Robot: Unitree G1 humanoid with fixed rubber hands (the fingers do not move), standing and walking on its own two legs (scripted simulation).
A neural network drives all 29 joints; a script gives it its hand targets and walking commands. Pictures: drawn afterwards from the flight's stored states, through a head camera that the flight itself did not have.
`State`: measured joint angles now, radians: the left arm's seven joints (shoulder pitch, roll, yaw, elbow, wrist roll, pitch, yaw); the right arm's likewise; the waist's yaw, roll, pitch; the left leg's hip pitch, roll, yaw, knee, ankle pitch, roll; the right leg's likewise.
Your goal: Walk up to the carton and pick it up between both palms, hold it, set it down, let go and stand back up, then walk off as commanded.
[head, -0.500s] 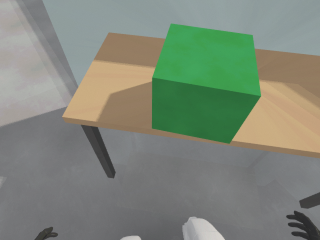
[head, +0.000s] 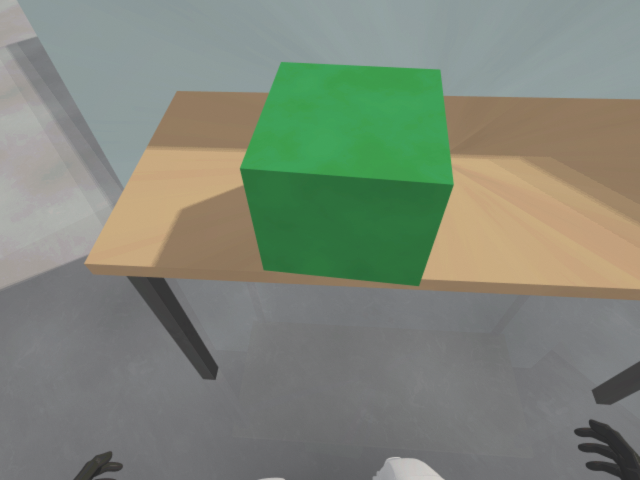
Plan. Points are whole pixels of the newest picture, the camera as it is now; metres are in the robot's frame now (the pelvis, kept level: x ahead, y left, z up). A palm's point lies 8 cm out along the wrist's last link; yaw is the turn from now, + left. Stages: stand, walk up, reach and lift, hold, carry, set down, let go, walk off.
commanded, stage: walk up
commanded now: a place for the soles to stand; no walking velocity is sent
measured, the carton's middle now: (349, 172) +0.55 -0.02 +0.03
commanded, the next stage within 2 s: none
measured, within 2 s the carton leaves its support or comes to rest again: neither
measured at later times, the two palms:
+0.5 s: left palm out of the picture +0.13 +0.31 -0.08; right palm out of the picture +0.13 -0.34 -0.08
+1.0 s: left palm out of the picture +0.13 +0.31 -0.07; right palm out of the picture +0.13 -0.34 -0.07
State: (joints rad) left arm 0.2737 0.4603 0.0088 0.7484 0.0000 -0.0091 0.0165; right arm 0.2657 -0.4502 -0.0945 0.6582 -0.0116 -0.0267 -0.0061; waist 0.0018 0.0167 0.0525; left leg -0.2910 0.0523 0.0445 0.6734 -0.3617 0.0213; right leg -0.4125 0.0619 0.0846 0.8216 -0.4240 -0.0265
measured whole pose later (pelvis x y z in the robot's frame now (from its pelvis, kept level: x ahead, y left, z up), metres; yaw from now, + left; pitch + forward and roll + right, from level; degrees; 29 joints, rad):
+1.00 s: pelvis +0.01 -0.02 -0.01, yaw -1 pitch -1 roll +0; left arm 0.23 0.46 0.01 0.75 0.00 -0.04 0.02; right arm 0.26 -0.46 -0.08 0.66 -0.01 -0.01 -0.01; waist 0.00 0.02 0.06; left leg -0.29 0.04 0.04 0.70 -0.38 0.00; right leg -0.36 0.04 0.09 0.70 -0.32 -0.01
